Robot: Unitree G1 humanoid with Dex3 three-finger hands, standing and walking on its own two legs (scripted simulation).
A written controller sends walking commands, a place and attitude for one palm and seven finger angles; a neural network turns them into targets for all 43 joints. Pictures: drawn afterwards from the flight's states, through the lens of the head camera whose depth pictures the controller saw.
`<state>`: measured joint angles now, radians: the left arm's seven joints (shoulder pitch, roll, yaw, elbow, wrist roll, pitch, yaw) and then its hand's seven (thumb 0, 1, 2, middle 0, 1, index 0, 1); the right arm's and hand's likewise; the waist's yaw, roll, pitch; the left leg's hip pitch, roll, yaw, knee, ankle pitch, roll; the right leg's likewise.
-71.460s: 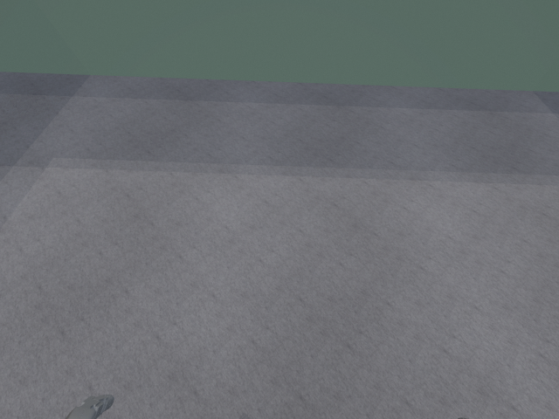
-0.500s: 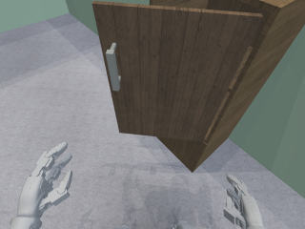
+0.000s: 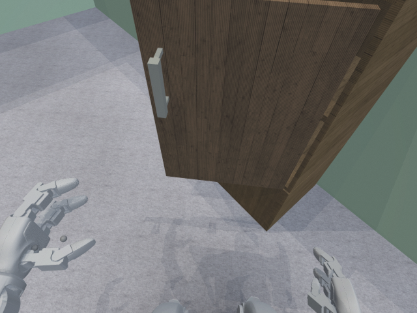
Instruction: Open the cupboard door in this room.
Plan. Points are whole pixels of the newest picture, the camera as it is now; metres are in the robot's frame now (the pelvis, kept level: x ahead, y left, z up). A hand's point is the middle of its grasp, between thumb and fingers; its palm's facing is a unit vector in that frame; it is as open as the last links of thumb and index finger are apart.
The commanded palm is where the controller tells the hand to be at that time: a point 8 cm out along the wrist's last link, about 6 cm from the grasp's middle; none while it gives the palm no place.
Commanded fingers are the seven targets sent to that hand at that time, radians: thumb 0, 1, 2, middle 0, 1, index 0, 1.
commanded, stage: raise the hand with hooked fingers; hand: left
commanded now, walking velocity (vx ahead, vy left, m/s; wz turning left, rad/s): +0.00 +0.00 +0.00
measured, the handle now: (160, 84) +0.54 +0.14 +0.12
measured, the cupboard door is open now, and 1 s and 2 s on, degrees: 43 43 43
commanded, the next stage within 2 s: move the hooked fingers beside the handle in 1.28 s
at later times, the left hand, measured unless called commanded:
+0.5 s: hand (37, 199) +0.27 +0.29 +0.11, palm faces -0.01 -1.00 -0.06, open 13.7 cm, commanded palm +0.24 +0.33 +0.12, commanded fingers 0.00 -0.50 0.30 -0.30 -1.20 -0.30 -1.20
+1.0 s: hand (36, 164) +0.31 +0.29 +0.14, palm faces -0.01 -1.00 -0.04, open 14.0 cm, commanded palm +0.28 +0.34 +0.14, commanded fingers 0.00 -0.50 0.30 -0.30 -1.20 -0.30 -1.20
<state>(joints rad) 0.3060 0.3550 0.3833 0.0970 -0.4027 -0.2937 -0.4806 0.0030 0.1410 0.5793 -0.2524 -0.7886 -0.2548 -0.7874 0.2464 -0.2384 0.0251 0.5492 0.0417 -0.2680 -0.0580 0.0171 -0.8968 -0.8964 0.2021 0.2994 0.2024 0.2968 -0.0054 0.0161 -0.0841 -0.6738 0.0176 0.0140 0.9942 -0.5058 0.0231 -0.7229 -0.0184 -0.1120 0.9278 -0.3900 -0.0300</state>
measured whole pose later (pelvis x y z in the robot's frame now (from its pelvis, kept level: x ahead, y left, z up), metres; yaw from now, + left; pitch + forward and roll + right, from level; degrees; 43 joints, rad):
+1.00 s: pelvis +0.02 +0.01 +0.04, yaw +0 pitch +5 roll -1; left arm -0.09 0.46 0.45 0.39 -0.35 -0.11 -0.54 -0.02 -0.50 0.30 -0.29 -1.20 -0.30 -1.20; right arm 0.29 -0.29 0.05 0.58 0.05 -0.23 -0.09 0.02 -0.90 -0.90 0.20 0.30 0.20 0.30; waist 0.00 0.03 -0.06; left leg -0.41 -0.01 0.03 0.72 -0.40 0.04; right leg -0.46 -0.03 -0.09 0.66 -0.30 0.00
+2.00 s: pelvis +0.02 +0.00 +0.04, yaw +0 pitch +7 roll +0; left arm -0.33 0.42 0.37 0.62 -0.27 -0.18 -0.44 -0.02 -0.50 0.30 -0.30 -1.20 -0.30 -1.20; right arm 0.31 -0.29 0.05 0.62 0.06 -0.16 -0.10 0.02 -0.90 -0.90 0.20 0.30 0.20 0.30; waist -0.03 0.03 -0.05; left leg -0.44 0.00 0.03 0.70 -0.39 0.02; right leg -0.50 -0.02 -0.09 0.67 -0.30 -0.03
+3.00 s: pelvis +0.02 +0.01 +0.03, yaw -2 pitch +14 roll -1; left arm -0.82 0.46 0.37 1.11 -0.14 -0.34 -0.31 -0.02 -0.50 0.30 -0.30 -1.20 -0.30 -1.20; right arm 0.40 -0.28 0.03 0.67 0.02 0.01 -0.04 0.01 -0.90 -0.90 0.20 0.30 0.20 0.30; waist -0.13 0.01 -0.07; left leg -0.61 0.01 0.05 0.79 -0.43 0.04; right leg -0.68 -0.01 -0.07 0.74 -0.31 -0.01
